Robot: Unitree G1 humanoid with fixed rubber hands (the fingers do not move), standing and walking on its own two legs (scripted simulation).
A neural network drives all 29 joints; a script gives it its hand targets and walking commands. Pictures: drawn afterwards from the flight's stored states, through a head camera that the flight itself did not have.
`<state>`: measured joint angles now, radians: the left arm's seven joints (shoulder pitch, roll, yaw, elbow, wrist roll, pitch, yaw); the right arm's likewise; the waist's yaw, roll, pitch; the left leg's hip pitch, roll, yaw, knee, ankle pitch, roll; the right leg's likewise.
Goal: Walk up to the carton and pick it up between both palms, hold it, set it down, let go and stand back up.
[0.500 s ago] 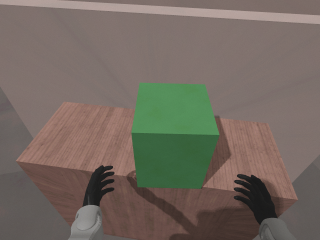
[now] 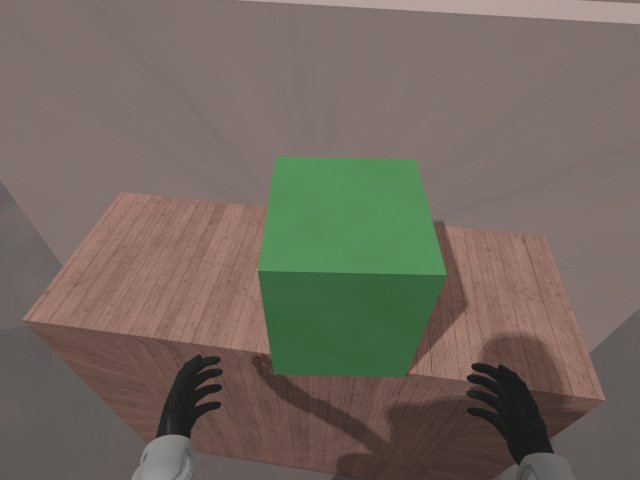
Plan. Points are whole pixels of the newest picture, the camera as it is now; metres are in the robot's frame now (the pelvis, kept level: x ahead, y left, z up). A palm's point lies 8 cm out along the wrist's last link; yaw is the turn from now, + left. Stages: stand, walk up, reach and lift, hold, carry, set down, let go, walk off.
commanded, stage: set down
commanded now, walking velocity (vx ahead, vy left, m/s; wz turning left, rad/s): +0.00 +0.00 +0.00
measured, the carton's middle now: (342, 270) +0.41 +0.00 +0.03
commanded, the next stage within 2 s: let go in 1.10 s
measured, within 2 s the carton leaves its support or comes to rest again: neither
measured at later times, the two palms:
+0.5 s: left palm (166, 459) +0.18 +0.21 -0.05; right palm (521, 470) +0.17 -0.21 -0.04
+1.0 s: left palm (160, 470) +0.17 +0.22 -0.07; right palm out of the picture +0.16 -0.21 -0.07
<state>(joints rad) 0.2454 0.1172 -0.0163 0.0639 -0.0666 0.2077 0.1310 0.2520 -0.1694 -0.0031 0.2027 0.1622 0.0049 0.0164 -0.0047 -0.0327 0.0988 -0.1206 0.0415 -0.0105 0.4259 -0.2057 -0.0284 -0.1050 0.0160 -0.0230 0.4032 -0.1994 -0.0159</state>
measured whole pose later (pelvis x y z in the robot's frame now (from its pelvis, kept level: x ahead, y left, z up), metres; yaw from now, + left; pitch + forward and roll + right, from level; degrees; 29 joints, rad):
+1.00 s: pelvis +0.02 +0.00 +0.00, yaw +0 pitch -4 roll +0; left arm 0.25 0.21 -0.02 0.40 -0.07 0.15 0.05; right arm 0.26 -0.13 0.00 0.55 0.02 -0.13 0.01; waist 0.00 -0.02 0.10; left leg -0.12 0.04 -0.01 0.43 -0.23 -0.03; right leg -0.10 0.02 -0.02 0.40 -0.23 -0.02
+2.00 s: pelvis +0.03 +0.00 +0.00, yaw +0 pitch -1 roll +0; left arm 0.25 0.36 -0.01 0.71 -0.02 -0.02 0.01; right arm 0.23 -0.38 0.00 0.72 -0.02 -0.03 0.01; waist 0.00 -0.01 -0.04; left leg -0.16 0.04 -0.01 0.43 -0.25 -0.03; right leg -0.14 0.02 -0.02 0.41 -0.24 -0.02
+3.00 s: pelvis +0.02 +0.00 +0.00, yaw +0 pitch -4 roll +0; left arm 0.25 0.36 -0.01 0.93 -0.02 -0.02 0.01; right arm 0.23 -0.36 0.00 0.88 -0.02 -0.01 0.01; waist 0.00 0.01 0.02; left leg -0.14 0.04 -0.01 0.43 -0.22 -0.03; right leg -0.13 0.02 -0.02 0.41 -0.22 -0.02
